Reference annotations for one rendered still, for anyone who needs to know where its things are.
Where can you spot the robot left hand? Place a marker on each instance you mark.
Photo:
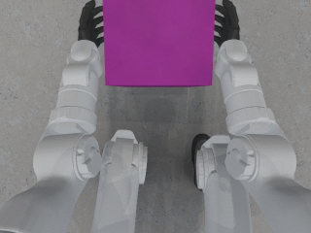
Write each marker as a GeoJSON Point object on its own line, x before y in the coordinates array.
{"type": "Point", "coordinates": [87, 30]}

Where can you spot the right robot thigh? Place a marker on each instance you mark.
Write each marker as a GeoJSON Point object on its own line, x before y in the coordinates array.
{"type": "Point", "coordinates": [226, 200]}

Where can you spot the right robot foot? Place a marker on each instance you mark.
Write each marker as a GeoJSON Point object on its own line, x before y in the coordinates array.
{"type": "Point", "coordinates": [197, 142]}

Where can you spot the robot right hand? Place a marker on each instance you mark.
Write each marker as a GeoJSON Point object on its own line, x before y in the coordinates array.
{"type": "Point", "coordinates": [230, 29]}

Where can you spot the robot left forearm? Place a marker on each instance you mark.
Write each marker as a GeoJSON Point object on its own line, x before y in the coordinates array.
{"type": "Point", "coordinates": [78, 91]}

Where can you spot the carton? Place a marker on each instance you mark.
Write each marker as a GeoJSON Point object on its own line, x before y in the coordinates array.
{"type": "Point", "coordinates": [158, 43]}

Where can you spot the robot right upper arm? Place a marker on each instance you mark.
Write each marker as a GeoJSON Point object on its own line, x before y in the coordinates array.
{"type": "Point", "coordinates": [265, 165]}

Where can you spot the robot left upper arm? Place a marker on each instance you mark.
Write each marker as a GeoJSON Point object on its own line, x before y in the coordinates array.
{"type": "Point", "coordinates": [63, 164]}

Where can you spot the robot right forearm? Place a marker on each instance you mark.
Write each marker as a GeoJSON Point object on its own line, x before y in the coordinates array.
{"type": "Point", "coordinates": [243, 97]}

